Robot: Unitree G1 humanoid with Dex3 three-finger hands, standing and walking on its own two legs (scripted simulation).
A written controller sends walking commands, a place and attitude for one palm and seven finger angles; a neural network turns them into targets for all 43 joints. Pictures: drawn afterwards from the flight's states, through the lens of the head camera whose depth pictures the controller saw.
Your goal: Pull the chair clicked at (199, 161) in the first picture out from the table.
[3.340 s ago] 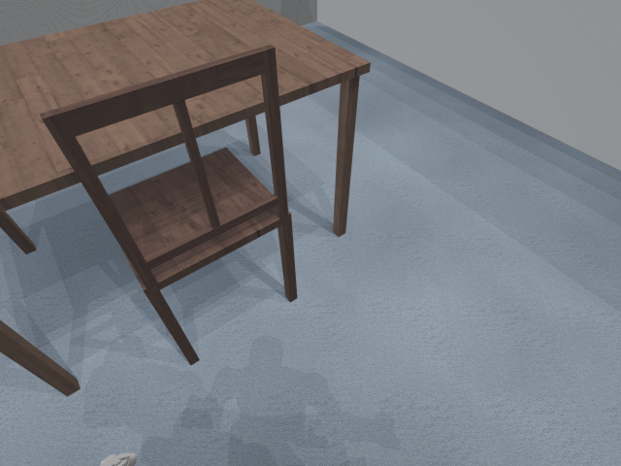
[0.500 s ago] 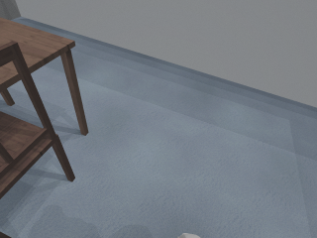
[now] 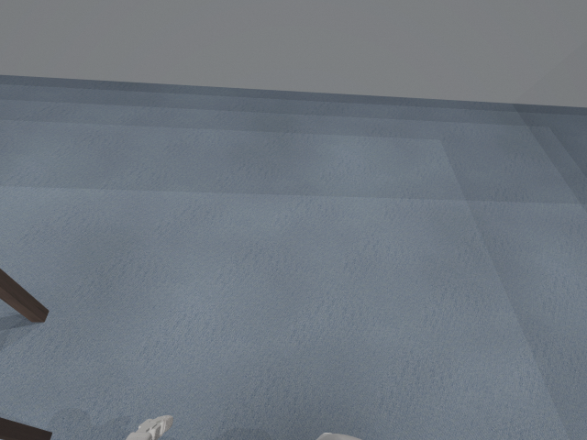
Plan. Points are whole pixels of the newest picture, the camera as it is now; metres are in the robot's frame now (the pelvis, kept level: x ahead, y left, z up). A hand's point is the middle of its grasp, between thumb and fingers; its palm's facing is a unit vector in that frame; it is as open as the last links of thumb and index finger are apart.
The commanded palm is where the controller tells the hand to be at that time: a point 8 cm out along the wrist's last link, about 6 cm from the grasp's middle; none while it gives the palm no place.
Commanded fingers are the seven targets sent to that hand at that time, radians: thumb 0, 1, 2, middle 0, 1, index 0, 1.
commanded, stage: walk to a spot facing it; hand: left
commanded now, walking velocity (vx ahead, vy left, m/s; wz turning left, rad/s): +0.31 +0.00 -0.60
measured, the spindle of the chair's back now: out of the picture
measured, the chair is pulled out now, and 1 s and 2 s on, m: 0.00 0.00 0.00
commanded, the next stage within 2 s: none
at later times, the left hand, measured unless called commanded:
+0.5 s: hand (121, 344) +0.28 +0.29 -0.16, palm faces -0.20 -0.95 -0.22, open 7.4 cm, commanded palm none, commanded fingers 0.00 0.90 0.90 -0.20 -0.30 -0.20 -0.30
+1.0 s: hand (228, 245) +0.47 +0.14 -0.12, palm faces -0.56 -0.79 -0.27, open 7.4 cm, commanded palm none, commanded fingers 0.00 0.90 0.90 -0.20 -0.30 -0.20 -0.30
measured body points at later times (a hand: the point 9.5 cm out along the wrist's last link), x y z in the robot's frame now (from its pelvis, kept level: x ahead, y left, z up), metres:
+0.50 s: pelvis +0.20 +0.09 +0.02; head +0.24 +0.11 +0.47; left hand +0.29 +0.34 -0.14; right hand +0.27 -0.17 -0.09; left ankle +0.27 +0.19 -0.71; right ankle +0.10 -0.02 -0.61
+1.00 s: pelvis +0.26 +0.04 +0.02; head +0.28 +0.00 +0.47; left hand +0.49 +0.18 -0.10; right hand +0.15 -0.20 -0.13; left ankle +0.33 +0.19 -0.63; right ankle +0.23 -0.05 -0.71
